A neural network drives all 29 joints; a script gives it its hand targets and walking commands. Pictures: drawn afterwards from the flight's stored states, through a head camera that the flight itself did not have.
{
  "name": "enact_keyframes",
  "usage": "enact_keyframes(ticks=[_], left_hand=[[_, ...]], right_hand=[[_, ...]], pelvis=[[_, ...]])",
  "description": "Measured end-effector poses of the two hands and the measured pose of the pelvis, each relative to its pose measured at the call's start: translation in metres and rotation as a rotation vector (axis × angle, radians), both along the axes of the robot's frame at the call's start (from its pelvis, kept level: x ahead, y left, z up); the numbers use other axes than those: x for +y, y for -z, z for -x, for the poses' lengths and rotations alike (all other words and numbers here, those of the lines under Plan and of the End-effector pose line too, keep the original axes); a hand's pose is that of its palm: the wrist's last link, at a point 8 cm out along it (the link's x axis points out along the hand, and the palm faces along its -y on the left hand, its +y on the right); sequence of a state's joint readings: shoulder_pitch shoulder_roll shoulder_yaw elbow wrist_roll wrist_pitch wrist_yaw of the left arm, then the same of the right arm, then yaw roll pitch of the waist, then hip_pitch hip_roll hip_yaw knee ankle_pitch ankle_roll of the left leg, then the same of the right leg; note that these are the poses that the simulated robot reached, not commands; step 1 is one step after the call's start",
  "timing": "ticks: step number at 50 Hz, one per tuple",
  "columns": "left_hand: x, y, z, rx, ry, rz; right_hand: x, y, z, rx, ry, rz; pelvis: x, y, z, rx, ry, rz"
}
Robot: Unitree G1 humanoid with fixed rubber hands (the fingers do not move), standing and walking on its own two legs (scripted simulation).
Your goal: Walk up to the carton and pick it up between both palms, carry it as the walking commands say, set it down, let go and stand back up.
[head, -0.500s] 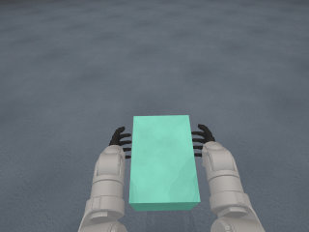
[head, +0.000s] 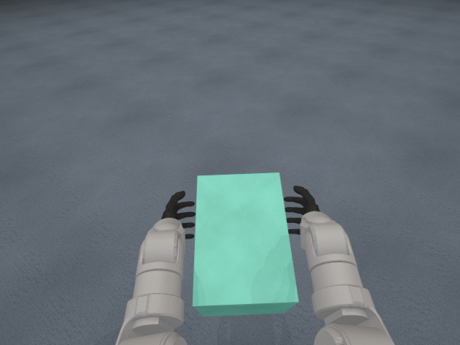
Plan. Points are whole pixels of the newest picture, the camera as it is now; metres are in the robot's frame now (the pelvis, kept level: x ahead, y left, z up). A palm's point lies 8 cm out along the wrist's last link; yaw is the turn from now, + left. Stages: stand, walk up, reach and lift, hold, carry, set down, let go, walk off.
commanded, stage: hold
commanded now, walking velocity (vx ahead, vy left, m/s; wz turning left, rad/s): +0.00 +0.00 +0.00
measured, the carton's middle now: (241, 245) +0.32 +0.00 -0.03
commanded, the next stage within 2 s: carry in 0.94 s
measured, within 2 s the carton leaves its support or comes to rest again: neither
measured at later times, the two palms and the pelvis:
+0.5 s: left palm (171, 229) +0.30 +0.13 +0.06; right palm (311, 223) +0.30 -0.13 +0.06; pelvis +0.00 +0.00 +0.00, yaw +0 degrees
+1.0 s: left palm (171, 229) +0.30 +0.13 +0.06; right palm (310, 223) +0.30 -0.13 +0.06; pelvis +0.00 +0.00 +0.00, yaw +0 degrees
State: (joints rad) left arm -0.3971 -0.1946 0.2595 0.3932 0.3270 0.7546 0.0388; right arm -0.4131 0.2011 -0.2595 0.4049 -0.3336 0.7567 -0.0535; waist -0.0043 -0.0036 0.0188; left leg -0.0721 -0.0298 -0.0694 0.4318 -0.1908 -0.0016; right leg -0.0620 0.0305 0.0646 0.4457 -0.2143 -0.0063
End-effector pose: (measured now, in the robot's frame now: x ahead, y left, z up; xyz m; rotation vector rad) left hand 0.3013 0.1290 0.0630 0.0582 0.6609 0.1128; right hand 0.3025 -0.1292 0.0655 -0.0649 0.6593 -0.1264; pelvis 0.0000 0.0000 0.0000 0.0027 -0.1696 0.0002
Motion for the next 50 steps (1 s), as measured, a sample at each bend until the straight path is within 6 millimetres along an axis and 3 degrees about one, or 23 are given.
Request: enact_keyframes(ticks=[46,50], left_hand=[[-0.0013,0.0034,0.0036,0.005,0.015,-0.007],[-0.0005,0.0033,0.0005,-0.001,0.004,-0.028]], right_hand=[[-0.0022,0.0031,0.0037,0.000,-0.006,0.001],[0.0003,0.0043,-0.0006,-0.008,-0.011,0.002]], pelvis=[[-0.0005,0.0000,-0.0007,0.004,0.001,0.001],[-0.0010,0.0035,-0.0015,0.091,-0.006,0.002]])
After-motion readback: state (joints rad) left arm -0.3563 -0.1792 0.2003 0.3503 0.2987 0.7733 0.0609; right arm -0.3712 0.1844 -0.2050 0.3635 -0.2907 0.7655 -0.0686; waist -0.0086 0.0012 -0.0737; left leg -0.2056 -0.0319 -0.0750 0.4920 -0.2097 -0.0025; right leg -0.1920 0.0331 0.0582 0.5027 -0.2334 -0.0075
